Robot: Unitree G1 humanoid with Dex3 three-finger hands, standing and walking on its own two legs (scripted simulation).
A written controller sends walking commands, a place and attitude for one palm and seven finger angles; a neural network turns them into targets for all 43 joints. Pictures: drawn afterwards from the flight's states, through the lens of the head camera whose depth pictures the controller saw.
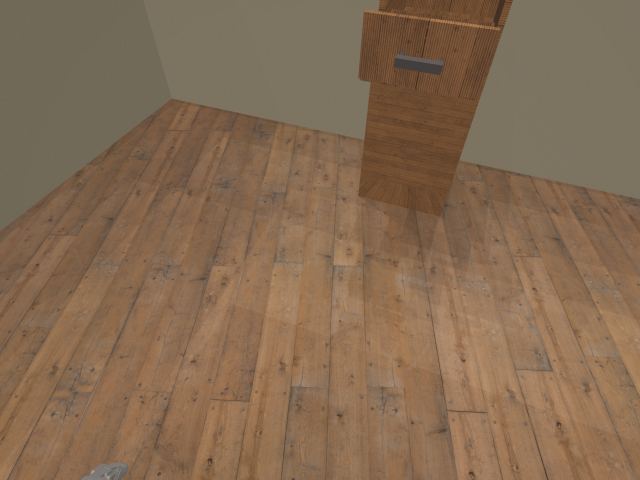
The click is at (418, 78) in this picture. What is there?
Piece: drawer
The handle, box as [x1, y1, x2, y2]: [394, 52, 443, 74]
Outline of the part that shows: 395,57 394,67 436,74 440,73 443,62 443,58 440,58 438,61 405,56 403,54 404,52 397,54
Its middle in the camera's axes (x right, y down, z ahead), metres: +0.26 -0.47 +1.03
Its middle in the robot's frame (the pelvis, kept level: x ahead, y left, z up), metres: +1.11 -0.20 +0.04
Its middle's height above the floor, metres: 0.81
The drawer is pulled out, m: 0.29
